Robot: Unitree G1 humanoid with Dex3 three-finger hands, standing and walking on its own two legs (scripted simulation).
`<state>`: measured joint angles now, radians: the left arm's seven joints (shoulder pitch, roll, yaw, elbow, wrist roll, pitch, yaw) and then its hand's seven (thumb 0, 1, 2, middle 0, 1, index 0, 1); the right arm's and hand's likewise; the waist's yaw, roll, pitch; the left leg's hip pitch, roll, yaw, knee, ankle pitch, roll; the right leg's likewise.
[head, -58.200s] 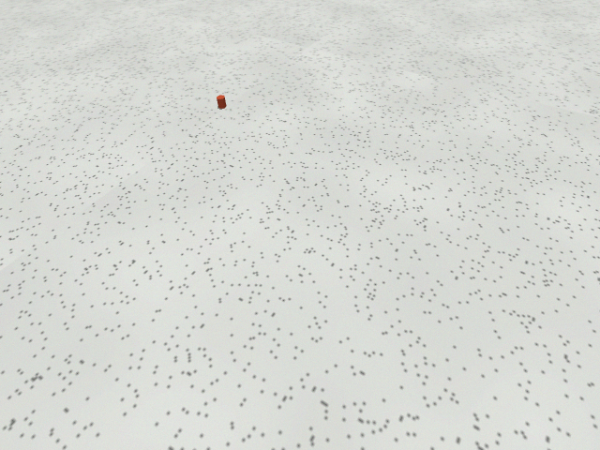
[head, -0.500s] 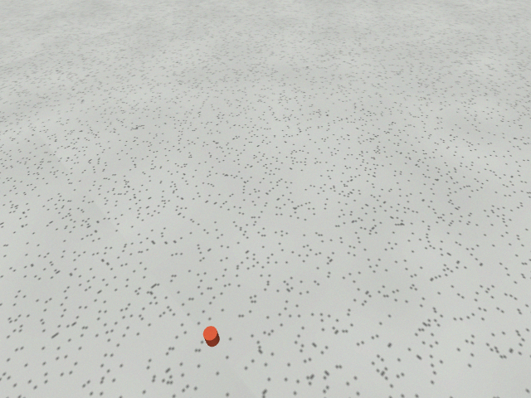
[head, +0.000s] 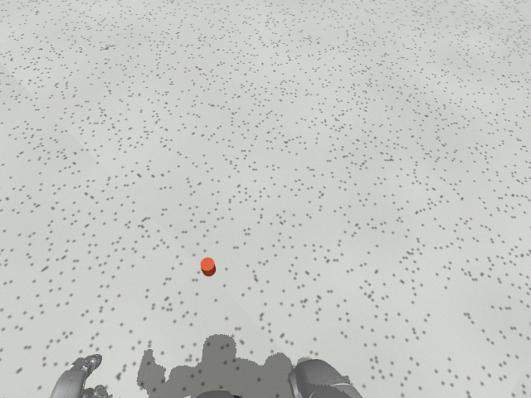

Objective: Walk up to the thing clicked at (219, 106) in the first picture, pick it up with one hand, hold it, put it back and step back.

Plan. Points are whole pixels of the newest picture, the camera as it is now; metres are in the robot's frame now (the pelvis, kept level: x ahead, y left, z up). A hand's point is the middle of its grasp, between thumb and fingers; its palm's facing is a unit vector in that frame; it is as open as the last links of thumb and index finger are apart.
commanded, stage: step back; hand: left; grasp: from above
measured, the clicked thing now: (208, 267) +0.55 +0.18 -0.73
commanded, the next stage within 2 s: none
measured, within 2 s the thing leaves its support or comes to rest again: neither
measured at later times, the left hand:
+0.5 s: hand out of the picture +0.04 +0.26 -0.13, palm faces -0.02 -0.91 -0.41, open 7.4 cm
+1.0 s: hand out of the picture -0.15 +0.28 -0.16, palm faces -0.08 -0.91 -0.41, open 7.4 cm
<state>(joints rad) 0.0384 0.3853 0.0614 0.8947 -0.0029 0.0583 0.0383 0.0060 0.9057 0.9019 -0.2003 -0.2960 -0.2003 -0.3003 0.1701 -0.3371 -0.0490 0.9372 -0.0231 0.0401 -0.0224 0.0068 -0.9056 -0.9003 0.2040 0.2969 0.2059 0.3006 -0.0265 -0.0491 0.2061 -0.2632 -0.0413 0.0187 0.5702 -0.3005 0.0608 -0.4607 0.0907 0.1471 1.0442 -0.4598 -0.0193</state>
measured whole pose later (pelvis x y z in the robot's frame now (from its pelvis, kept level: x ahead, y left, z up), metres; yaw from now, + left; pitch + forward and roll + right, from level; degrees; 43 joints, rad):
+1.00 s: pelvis -0.24 +0.00 -0.02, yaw -6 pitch -2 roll +0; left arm 0.23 0.42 0.10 0.84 0.01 0.06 0.00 0.01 0.90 0.90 -0.20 -0.30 -0.20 -0.30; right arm 0.08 -0.39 -0.04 0.78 -0.03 0.02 -0.02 0.01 -0.90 -0.90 0.21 0.30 0.21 0.30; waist 0.03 -0.03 0.18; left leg -0.43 0.08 0.03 0.64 -0.18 -0.01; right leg -0.24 0.00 0.09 0.73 -0.44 0.02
